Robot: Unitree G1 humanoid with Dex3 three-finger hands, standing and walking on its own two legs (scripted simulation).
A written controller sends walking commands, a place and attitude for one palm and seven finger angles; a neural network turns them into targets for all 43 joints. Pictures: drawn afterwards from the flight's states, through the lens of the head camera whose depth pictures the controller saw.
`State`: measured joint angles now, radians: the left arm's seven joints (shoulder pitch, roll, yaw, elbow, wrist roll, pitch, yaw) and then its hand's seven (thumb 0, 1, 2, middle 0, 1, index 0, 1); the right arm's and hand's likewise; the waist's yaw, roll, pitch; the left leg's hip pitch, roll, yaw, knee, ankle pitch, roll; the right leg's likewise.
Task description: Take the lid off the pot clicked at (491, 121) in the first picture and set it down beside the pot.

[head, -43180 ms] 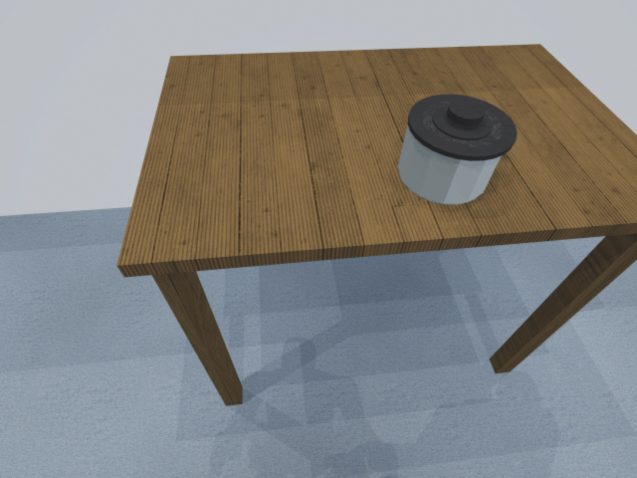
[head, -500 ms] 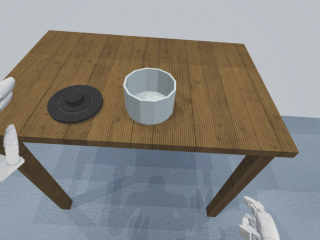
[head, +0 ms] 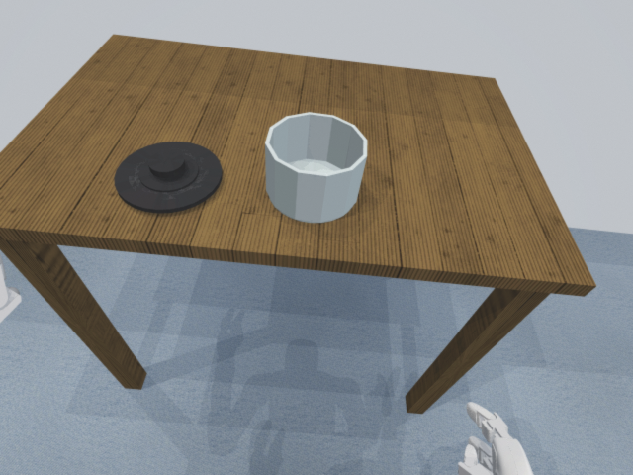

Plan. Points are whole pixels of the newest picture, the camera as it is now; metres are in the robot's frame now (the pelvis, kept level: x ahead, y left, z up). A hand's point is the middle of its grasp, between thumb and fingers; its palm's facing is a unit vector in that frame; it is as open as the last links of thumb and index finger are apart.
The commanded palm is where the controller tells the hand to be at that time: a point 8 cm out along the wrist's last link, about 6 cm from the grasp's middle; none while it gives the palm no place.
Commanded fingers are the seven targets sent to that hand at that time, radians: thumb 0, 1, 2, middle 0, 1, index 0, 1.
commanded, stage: step back with the hand held close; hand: left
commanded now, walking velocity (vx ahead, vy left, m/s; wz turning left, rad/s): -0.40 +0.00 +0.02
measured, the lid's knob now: (167, 163) +0.54 +0.28 +0.06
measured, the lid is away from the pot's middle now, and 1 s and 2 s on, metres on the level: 0.24 0.24 0.24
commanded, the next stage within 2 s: stop stepping back and stand still in 0.54 s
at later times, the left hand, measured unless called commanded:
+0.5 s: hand out of the picture +0.09 +0.24 +0.23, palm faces +0.42 -0.84 -0.34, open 7.4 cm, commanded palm +0.02 +0.28 +0.24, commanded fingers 0.00 0.90 0.90 -0.20 -0.30 -0.20 -0.30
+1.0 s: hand out of the picture -0.03 +0.28 +0.25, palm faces +0.47 -0.84 -0.29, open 7.4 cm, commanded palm -0.09 +0.31 +0.24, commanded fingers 0.00 0.90 0.90 -0.20 -0.30 -0.20 -0.30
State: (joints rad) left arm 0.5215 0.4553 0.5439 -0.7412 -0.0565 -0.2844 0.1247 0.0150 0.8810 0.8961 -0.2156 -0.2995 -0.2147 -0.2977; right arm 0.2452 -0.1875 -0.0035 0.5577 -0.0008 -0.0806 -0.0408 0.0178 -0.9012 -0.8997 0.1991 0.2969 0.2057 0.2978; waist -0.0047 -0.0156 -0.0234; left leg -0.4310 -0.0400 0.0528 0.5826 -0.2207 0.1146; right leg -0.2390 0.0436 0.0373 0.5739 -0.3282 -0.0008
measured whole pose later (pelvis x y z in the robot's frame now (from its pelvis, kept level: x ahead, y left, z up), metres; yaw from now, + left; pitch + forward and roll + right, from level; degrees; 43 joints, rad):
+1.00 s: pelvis -0.23 +0.03 -0.01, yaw -1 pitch -3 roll -5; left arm 0.38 0.42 0.49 -0.64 -0.08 -0.23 0.14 0.01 0.88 0.90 -0.22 -0.30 -0.22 -0.30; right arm 0.25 -0.20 -0.01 0.62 0.02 -0.07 -0.08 0.02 -0.90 -0.90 0.20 0.30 0.20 0.30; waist -0.03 0.02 -0.02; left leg -0.47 0.00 -0.04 0.63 -0.25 0.02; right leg -0.21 0.02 -0.01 0.65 -0.54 -0.02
